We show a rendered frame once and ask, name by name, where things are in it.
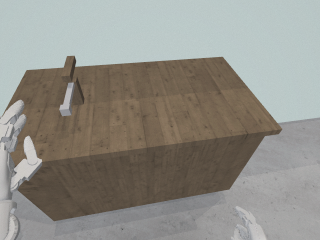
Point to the counter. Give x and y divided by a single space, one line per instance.
139 133

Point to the right robot hand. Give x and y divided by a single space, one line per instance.
253 232

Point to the left robot forearm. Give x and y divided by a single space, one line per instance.
9 224

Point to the left robot hand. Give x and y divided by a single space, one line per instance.
11 124

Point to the tap lever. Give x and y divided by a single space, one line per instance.
65 108

